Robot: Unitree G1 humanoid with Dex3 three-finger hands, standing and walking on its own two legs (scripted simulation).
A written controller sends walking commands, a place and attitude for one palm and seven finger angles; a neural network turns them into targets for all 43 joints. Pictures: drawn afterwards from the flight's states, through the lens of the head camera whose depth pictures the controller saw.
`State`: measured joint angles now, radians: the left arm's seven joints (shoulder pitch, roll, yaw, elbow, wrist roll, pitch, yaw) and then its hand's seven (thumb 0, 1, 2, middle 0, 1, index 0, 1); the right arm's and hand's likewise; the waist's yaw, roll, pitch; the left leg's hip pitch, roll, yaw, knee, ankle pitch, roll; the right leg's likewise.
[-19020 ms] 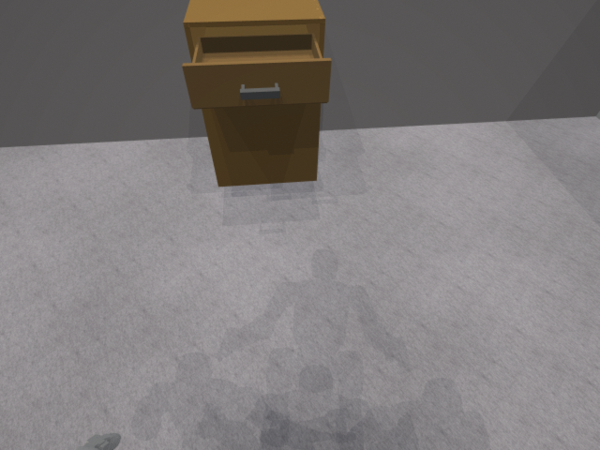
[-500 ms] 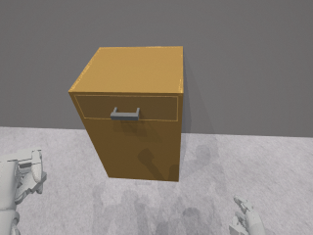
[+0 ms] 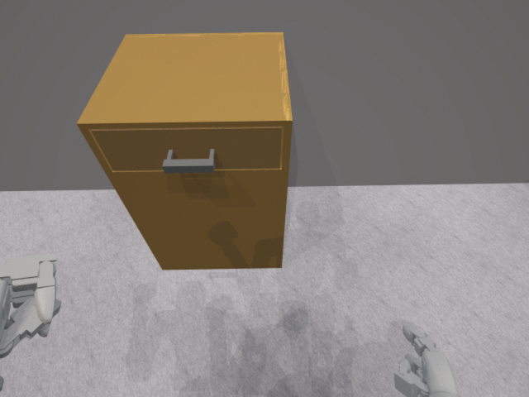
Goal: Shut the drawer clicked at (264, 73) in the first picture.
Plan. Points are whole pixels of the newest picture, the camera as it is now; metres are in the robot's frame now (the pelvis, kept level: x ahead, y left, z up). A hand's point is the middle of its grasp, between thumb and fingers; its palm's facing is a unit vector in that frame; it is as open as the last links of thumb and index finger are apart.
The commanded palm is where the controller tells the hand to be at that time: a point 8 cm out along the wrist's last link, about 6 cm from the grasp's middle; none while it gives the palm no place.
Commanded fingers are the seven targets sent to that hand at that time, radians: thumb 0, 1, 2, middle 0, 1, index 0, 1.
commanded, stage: step back with the hand held close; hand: left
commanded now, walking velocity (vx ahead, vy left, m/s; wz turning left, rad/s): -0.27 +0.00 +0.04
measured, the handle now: (190, 159) +0.64 +0.23 -0.09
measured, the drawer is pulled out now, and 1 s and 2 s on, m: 0.00 0.00 0.00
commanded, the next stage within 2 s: stop stepping back and stand still in 0.80 s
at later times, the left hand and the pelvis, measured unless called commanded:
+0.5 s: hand out of the picture +0.09 +0.24 +0.16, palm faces +0.41 -0.78 -0.47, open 3.3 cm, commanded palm +0.02 +0.28 +0.17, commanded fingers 0.00 0.90 0.90 -1.40 -1.60 -1.40 -1.60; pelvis -0.09 +0.00 -0.02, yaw +3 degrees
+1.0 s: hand out of the picture -0.02 +0.26 +0.16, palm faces +0.42 -0.79 -0.45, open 3.3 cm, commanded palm -0.07 +0.29 +0.17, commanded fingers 0.00 0.90 0.90 -1.40 -1.60 -1.40 -1.60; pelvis -0.19 +0.01 -0.01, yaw +3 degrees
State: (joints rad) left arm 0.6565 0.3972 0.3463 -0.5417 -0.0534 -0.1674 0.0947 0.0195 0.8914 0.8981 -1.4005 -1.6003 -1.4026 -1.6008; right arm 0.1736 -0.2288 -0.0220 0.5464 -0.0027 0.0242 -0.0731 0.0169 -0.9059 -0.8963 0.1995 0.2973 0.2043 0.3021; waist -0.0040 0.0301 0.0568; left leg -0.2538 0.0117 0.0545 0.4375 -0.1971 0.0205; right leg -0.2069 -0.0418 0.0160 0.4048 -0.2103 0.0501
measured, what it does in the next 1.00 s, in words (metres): walks backwards: right foot, then left foot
